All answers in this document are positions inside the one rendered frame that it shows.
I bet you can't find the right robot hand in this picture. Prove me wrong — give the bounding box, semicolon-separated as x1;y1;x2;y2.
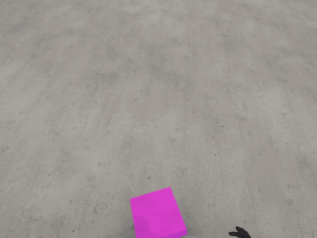
229;226;252;238

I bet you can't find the carton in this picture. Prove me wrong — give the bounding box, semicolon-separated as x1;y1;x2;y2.
130;186;187;238

